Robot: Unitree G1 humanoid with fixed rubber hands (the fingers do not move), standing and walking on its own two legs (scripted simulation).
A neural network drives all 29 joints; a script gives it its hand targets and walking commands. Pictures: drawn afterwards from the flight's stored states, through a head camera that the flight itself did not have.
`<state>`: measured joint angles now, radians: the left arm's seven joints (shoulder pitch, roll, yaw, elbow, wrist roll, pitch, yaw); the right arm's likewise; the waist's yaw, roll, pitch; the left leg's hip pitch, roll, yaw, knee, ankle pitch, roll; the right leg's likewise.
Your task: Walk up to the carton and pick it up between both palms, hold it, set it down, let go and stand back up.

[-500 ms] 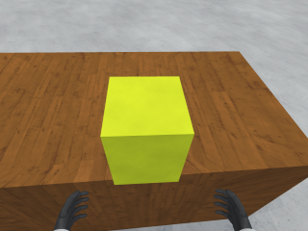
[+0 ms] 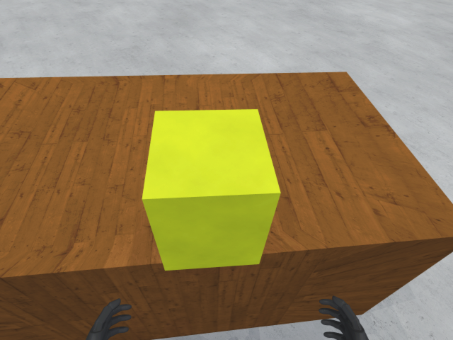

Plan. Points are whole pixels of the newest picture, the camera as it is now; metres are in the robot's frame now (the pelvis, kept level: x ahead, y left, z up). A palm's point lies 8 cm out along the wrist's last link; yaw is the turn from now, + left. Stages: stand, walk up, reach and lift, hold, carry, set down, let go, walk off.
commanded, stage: set down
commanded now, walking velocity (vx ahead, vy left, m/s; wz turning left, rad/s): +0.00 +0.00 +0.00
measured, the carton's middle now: (210, 192) +0.39 +0.05 +0.03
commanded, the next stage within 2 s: let go in 0.12 s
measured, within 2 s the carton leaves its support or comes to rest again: neither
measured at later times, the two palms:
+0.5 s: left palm out of the picture +0.15 +0.22 -0.09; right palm out of the picture +0.14 -0.23 -0.08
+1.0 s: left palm out of the picture +0.04 +0.27 -0.12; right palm out of the picture +0.04 -0.24 -0.12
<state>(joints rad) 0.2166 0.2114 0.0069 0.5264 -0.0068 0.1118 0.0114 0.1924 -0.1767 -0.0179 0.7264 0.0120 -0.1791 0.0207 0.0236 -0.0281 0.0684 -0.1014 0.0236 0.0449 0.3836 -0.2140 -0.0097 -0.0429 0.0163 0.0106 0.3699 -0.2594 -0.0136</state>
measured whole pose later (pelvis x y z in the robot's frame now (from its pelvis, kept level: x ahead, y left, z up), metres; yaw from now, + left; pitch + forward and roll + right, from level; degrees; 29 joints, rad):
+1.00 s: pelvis -0.01 +0.01 -0.01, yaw +1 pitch -4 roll +0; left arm 0.37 0.24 0.03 0.78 0.01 -0.03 0.00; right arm 0.34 -0.23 -0.03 0.86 -0.01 -0.03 -0.01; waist 0.00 -0.01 0.00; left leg -0.18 0.02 0.04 0.49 -0.25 0.01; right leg -0.11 0.00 -0.01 0.46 -0.29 0.00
